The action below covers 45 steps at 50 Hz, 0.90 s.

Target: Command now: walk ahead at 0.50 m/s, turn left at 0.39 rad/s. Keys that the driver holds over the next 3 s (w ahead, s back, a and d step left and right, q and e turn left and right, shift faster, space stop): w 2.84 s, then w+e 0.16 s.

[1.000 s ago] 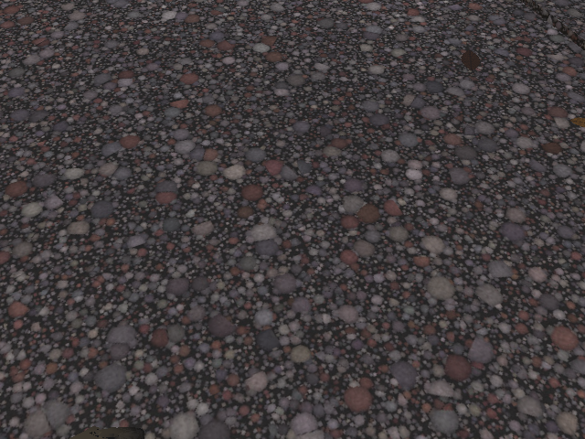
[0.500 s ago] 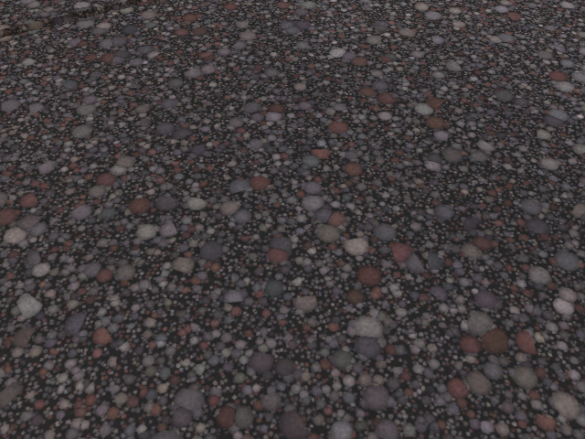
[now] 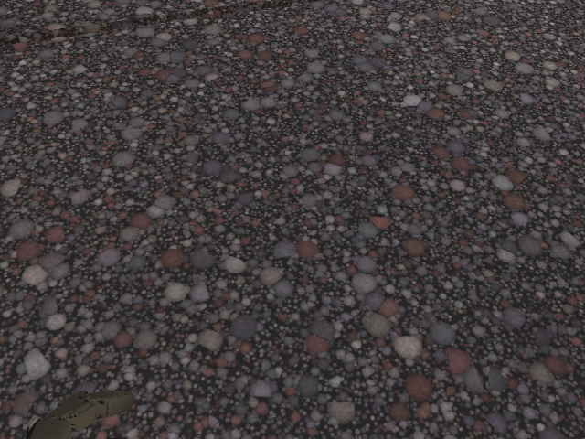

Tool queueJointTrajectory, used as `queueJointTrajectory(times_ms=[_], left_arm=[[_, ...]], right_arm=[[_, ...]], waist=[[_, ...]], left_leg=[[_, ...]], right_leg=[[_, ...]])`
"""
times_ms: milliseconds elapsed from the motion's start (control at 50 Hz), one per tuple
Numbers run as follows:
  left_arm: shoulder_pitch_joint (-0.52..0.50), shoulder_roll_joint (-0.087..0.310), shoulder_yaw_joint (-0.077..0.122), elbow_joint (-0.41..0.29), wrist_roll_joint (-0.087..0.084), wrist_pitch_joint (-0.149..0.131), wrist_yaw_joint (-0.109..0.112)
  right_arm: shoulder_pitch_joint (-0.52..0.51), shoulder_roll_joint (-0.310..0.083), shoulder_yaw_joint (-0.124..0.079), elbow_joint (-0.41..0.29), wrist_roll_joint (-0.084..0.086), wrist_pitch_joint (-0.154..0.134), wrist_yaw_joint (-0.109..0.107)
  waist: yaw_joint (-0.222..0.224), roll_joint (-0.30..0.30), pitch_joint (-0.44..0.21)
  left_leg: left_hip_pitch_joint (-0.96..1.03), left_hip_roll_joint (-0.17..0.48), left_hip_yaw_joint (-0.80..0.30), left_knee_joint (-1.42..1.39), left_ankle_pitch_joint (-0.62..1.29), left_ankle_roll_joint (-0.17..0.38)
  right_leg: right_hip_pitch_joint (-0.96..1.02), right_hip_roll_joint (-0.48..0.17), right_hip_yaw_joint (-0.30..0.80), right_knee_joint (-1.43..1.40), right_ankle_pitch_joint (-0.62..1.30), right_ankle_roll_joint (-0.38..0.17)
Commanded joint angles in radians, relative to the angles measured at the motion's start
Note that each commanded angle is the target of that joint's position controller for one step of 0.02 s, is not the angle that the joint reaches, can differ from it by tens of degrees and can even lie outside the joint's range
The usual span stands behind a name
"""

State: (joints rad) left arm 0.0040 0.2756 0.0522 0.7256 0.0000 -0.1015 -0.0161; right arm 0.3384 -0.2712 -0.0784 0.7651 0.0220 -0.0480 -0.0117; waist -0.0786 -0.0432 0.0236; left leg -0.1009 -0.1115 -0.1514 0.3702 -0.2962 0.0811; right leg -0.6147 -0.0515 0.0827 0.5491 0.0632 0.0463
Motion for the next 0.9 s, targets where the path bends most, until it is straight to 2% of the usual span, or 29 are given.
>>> queueJointTrajectory(times_ms=[20, 60, 80, 100, 120, 140, 160, 180, 200, 220, 240, 280, 340, 420, 480, 520, 560, 580, 600, 620, 640, 660, 680, 700, 720, 740, 800, 840, 900], left_arm=[[-0.08, 0.098, 0.023, -0.085, -0.003, -0.027, -0.014], [-0.016, 0.117, 0.032, -0.073, -0.002, -0.036, -0.015], [0.077, 0.142, 0.046, -0.047, 0.005, -0.04, -0.011], [0.224, 0.183, 0.059, -0.026, 0.02, -0.044, -0.006], [0.371, 0.269, 0.085, 0.007, 0.031, -0.035, -0.005], [0.413, 0.217, 0.075, 0.039, -0.002, -0.026, -0.017], [0.358, 0.148, 0.054, 0.027, -0.018, -0.021, -0.014], [0.292, 0.124, 0.043, 0.012, -0.008, -0.01, -0.01], [0.245, 0.105, 0.034, 0.011, 0.001, -0.004, -0.01], [0.221, 0.086, 0.025, 0.01, 0.01, -0.006, -0.009], [0.214, 0.08, 0.021, 0.013, 0.012, -0.008, -0.01], [0.231, 0.094, 0.024, 0.028, 0.002, -0.014, -0.008], [0.262, 0.138, 0.036, 0.048, -0.006, -0.01, 0.001], [0.326, 0.159, 0.038, 0.077, -0.019, 0.004, 0.007], [0.385, 0.165, 0.037, 0.106, -0.024, 0.017, 0.008], [0.398, 0.174, 0.04, 0.119, -0.026, 0.029, 0.011], [0.383, 0.194, 0.045, 0.124, -0.027, 0.041, 0.016], [0.366, 0.194, 0.044, 0.122, -0.029, 0.045, 0.019], [0.362, 0.168, 0.033, 0.114, -0.021, 0.046, 0.022], [0.377, 0.099, 0.008, 0.079, 0.005, 0.038, 0.024], [0.473, 0.03, -0.015, 0.077, -0.005, 0.015, 0.018], [0.4, 0.136, 0.01, 0.078, -0.027, 0.001, 0.01], [0.315, 0.161, 0.017, 0.052, -0.037, -0.008, 0.005], [0.273, 0.146, 0.016, 0.048, -0.027, -0.01, 0.009], [0.262, 0.14, 0.02, 0.046, -0.014, -0.004, 0.01], [0.283, 0.126, 0.021, 0.051, -0.013, 0.006, 0.008], [0.282, 0.084, 0.013, 0.048, -0.007, 0.033, 0.012], [0.212, 0.076, 0.01, 0.025, 0.0, 0.036, 0.014], [0.112, 0.056, 0.001, 0.002, -0.002, 0.027, 0.005]], right_arm=[[0.05, -0.14, -0.034, -0.028, -0.002, -0.005, -0.008], [0.036, -0.148, -0.036, -0.027, -0.007, 0.001, -0.009], [0.023, -0.133, -0.03, -0.033, -0.008, 0.002, -0.008], [0.007, -0.1, -0.014, -0.051, -0.018, 0.0, -0.004], [0.146, -0.044, 0.004, -0.053, 0.0, -0.011, -0.003], [0.165, -0.069, 0.008, -0.044, 0.009, -0.021, -0.002], [0.06, -0.147, -0.01, -0.056, 0.016, -0.024, 0.001], [-0.033, -0.149, -0.008, -0.078, 0.009, -0.025, 0.002], [-0.086, -0.137, -0.008, -0.094, -0.008, -0.028, 0.004], [-0.086, -0.125, -0.011, -0.094, -0.016, -0.028, 0.005], [-0.066, -0.107, -0.009, -0.087, -0.014, -0.025, 0.007], [-0.057, -0.073, 0.0, -0.084, -0.014, -0.02, 0.007], [-0.15, -0.051, 0.013, -0.113, -0.021, -0.024, 0.007], [-0.278, -0.032, 0.025, -0.138, -0.013, -0.034, 0.022], [-0.356, -0.041, 0.025, -0.164, -0.003, -0.04, 0.036], [-0.383, -0.054, 0.021, -0.179, -0.002, -0.045, 0.047], [-0.332, -0.084, 0.01, -0.171, -0.005, -0.049, 0.051], [-0.235, -0.111, -0.006, -0.143, -0.01, -0.05, 0.047], [-0.078, -0.164, -0.03, -0.098, -0.016, -0.048, 0.038], [0.09, -0.245, -0.05, -0.073, -0.034, -0.042, 0.026], [0.109, -0.274, -0.051, -0.057, -0.025, -0.038, 0.033], [0.085, -0.182, -0.027, -0.061, -0.011, -0.035, 0.033], [0.019, -0.154, -0.015, -0.068, -0.008, -0.035, 0.031], [-0.044, -0.14, -0.01, -0.074, -0.017, -0.035, 0.032], [-0.086, -0.116, -0.002, -0.078, -0.025, -0.036, 0.036], [-0.109, -0.101, 0.002, -0.078, -0.032, -0.04, 0.038], [-0.11, -0.116, -0.004, -0.053, -0.022, -0.058, 0.037], [-0.088, -0.136, -0.009, -0.032, -0.022, -0.058, 0.028], [-0.053, -0.149, -0.01, -0.006, -0.017, -0.051, 0.018]], waist=[[0.002, 0.145, -0.017], [0.042, 0.174, -0.025], [0.089, 0.167, -0.075], [0.158, 0.121, -0.203], [0.147, -0.125, -0.369], [0.154, -0.251, -0.371], [0.171, -0.123, -0.207], [0.16, -0.038, -0.114], [0.134, -0.002, -0.037], [0.105, -0.017, -0.019], [0.088, -0.037, -0.02], [0.079, -0.053, -0.028], [0.099, -0.025, -0.019], [0.147, -0.025, -0.001], [0.172, -0.028, 0.021], [0.164, -0.037, 0.03], [0.119, -0.051, -0.001], [0.059, -0.045, -0.059], [-0.01, -0.024, -0.167], [-0.052, 0.125, -0.324], [0.0, 0.357, -0.416], [-0.029, 0.245, -0.323], [-0.017, 0.195, -0.191], [0.012, 0.117, -0.129], [0.041, 0.11, -0.081], [0.073, 0.129, -0.074], [0.101, 0.123, -0.048], [0.089, 0.101, -0.02], [0.056, 0.097, 0.004]], left_leg=[[-0.009, 0.266, -0.187, -0.03, 0.251, 0.124], [0.034, 0.278, -0.204, 0.036, 0.374, 0.106], [0.031, 0.234, -0.177, 0.135, 0.508, 0.085], [-0.062, 0.183, -0.126, 0.355, 0.472, 0.052], [-0.403, 0.042, -0.012, 0.726, 0.163, -0.035], [-0.598, 0.018, -0.029, 0.887, -0.278, -0.051], [-0.69, 0.076, -0.05, 0.962, -0.221, -0.046], [-0.687, 0.122, -0.002, 0.948, -0.14, -0.042], [-0.667, 0.158, 0.028, 0.879, -0.081, -0.042], [-0.617, 0.193, 0.032, 0.816, -0.037, -0.041], [-0.571, 0.207, 0.043, 0.779, -0.016, -0.045], [-0.555, 0.219, 0.07, 0.706, 0.01, -0.058], [-0.578, 0.23, 0.093, 0.52, 0.145, -0.081], [-0.5, 0.193, 0.132, 0.279, 0.338, -0.089], [-0.495, 0.173, 0.138, 0.199, 0.347, -0.078], [-0.497, 0.163, 0.137, 0.158, 0.285, -0.055], [-0.401, 0.138, 0.156, 0.12, 0.223, -0.025], [-0.253, 0.112, 0.182, 0.086, 0.231, 0.0], [-0.008, 0.14, 0.157, 0.106, 0.258, 0.037], [0.319, 0.367, -0.134, 0.128, 0.257, 0.126], [0.507, 0.515, -0.541, 0.002, 0.088, 0.252], [0.452, 0.478, -0.508, -0.036, -0.028, 0.217], [0.317, 0.441, -0.359, -0.057, 0.023, 0.18], [0.188, 0.399, -0.269, -0.084, 0.107, 0.162], [0.086, 0.368, -0.206, -0.117, 0.195, 0.158], [0.02, 0.349, -0.165, -0.147, 0.242, 0.157], [-0.067, 0.333, -0.074, -0.212, 0.321, 0.177], [-0.07, 0.326, -0.029, -0.233, 0.352, 0.175], [-0.068, 0.29, 0.049, -0.242, 0.353, 0.139]], right_leg=[[0.1, 0.028, -0.028, -0.05, -0.019, -0.033], [0.169, 0.041, -0.054, -0.081, -0.1, -0.072], [0.301, 0.054, -0.071, -0.109, -0.095, -0.103], [0.544, -0.054, 0.028, -0.065, -0.064, -0.166], [0.934, -0.266, 0.416, -0.091, -0.208, -0.332], [0.988, -0.347, 0.705, -0.239, -0.45, -0.376], [0.871, -0.321, 0.617, -0.262, -0.581, -0.329], [0.733, -0.28, 0.483, -0.277, -0.535, -0.293], [0.602, -0.237, 0.386, -0.308, -0.435, -0.283], [0.527, -0.204, 0.321, -0.33, -0.345, -0.27], [0.484, -0.178, 0.274, -0.35, -0.281, -0.265], [0.459, -0.164, 0.201, -0.379, -0.17, -0.279], [0.469, -0.156, 0.114, -0.406, -0.044, -0.282], [0.475, -0.122, 0.019, -0.402, -0.019, -0.246], [0.542, -0.157, 0.029, -0.377, -0.026, -0.239], [0.605, -0.188, 0.042, -0.343, 0.012, -0.226], [0.642, -0.197, 0.034, -0.265, 0.167, -0.204], [0.629, -0.167, -0.002, -0.152, 0.317, -0.183], [0.537, -0.117, -0.043, 0.039, 0.324, -0.152], [0.271, -0.031, -0.101, 0.386, 0.005, -0.101], [-0.031, 0.104, -0.036, 0.636, -0.642, -0.069], [-0.147, 0.04, 0.033, 0.728, -0.635, -0.075], [-0.181, -0.005, 0.004, 0.716, -0.538, -0.083], [-0.145, -0.042, -0.017, 0.669, -0.453, -0.079], [-0.106, -0.066, -0.019, 0.618, -0.402, -0.071], [-0.05, -0.083, -0.012, 0.594, -0.369, -0.065], [-0.027, -0.093, -0.025, 0.511, -0.304, -0.038], [-0.067, -0.096, -0.027, 0.405, -0.203, -0.022], [-0.039, -0.074, -0.047, 0.204, -0.031, -0.025]])
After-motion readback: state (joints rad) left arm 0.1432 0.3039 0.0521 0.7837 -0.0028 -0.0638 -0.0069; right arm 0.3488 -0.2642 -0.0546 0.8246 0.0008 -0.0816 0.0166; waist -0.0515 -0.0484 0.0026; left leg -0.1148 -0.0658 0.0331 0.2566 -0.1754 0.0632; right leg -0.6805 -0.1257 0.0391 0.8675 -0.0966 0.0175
